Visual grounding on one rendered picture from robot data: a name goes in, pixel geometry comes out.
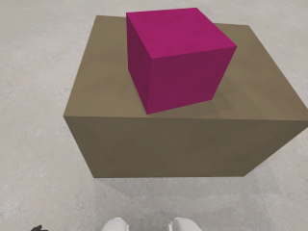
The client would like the carton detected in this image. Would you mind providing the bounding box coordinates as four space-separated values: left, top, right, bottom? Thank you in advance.
126 8 237 115

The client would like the robot left thigh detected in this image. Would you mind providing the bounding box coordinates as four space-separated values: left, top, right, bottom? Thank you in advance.
101 218 129 231

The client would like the robot right thigh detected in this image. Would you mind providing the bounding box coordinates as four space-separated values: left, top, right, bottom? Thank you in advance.
167 218 202 231

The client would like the pedestal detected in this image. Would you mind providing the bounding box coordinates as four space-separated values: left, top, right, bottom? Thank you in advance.
63 15 308 178

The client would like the robot thigh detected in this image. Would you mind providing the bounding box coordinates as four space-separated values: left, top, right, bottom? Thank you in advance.
167 218 202 231
101 218 129 231

